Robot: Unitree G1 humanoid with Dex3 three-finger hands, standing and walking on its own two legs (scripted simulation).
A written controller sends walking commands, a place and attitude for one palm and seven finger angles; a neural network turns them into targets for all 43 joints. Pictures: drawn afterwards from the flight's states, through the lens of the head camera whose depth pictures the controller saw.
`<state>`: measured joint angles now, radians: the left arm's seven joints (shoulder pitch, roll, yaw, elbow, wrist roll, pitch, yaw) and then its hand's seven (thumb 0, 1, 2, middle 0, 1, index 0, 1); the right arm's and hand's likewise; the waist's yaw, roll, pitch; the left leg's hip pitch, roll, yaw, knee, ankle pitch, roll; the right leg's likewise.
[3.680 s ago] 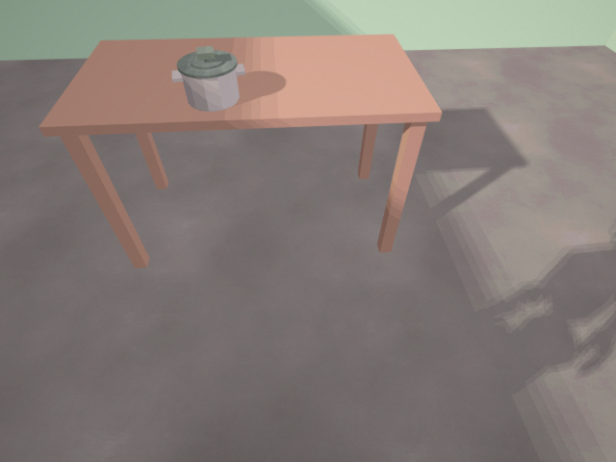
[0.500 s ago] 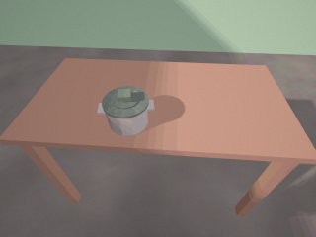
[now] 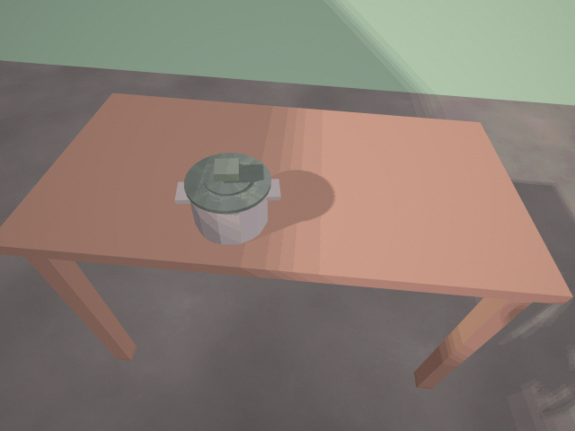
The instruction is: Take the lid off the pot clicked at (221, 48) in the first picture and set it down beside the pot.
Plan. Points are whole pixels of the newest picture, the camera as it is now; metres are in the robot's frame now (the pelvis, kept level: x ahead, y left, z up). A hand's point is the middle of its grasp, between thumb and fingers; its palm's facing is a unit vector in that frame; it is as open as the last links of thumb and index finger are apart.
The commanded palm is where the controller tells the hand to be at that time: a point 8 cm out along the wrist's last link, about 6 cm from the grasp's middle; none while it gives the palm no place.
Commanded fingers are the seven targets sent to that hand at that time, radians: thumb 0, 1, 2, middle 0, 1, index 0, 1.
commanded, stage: look again from close up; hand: left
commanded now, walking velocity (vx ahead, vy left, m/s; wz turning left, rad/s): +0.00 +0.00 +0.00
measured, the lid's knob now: (226, 169) +0.55 +0.15 +0.05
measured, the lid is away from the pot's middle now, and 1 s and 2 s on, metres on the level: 0.00 0.00 0.00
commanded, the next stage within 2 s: lift the closed hand beside the body in 0.68 s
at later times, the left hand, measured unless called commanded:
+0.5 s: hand out of the picture +0.01 +0.17 -0.18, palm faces +0.01 -0.99 -0.16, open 7.4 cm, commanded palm none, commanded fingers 0.00 0.90 0.90 -0.20 -0.30 -0.20 -0.30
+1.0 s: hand (150, 421) +0.16 +0.20 -0.09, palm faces +0.09 -0.95 -0.30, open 6.4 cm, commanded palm +0.12 +0.25 -0.05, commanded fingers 0.00 0.90 0.90 -0.73 -0.88 -0.73 -0.88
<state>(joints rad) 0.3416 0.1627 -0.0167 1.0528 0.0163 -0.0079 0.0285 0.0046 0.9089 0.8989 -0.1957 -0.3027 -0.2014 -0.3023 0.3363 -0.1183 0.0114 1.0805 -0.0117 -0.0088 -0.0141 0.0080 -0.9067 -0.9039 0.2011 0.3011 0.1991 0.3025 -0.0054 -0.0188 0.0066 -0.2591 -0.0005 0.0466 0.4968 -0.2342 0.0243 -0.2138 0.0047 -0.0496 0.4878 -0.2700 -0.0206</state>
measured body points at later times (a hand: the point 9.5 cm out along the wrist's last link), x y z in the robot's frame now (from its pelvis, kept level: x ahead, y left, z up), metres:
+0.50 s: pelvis +0.02 +0.01 +0.00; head +0.03 +0.02 +0.45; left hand +0.01 +0.22 -0.16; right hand +0.03 -0.21 -0.15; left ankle +0.02 +0.10 -0.74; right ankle -0.01 -0.11 -0.74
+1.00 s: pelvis +0.02 +0.02 +0.00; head +0.01 +0.00 +0.45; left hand +0.15 +0.25 -0.07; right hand +0.14 -0.23 -0.12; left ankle +0.02 +0.10 -0.74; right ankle +0.00 -0.11 -0.74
